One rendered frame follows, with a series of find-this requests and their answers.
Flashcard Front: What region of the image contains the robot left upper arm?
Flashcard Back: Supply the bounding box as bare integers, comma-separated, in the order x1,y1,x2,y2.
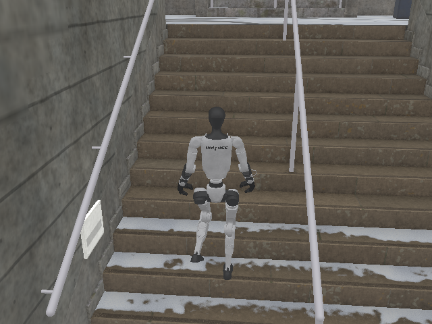
185,136,203,173

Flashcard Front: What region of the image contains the robot left foot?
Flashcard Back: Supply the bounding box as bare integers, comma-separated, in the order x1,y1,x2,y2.
190,252,204,263

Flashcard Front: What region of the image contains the left robot hand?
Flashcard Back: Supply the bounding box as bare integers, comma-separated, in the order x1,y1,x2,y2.
178,183,193,196

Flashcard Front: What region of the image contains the right robot forearm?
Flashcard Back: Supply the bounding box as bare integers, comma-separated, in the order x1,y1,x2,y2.
242,162,254,184

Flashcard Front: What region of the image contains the right robot hand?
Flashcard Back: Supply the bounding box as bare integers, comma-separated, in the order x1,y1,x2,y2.
240,181,255,193

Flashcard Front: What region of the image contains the left robot shin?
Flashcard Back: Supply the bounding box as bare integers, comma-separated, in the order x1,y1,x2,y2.
194,211,209,255

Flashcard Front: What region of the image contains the left robot forearm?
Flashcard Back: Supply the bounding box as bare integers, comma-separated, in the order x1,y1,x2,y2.
179,164,192,186

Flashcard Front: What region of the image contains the robot right upper arm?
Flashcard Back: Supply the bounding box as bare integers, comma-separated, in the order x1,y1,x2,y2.
231,136,249,173

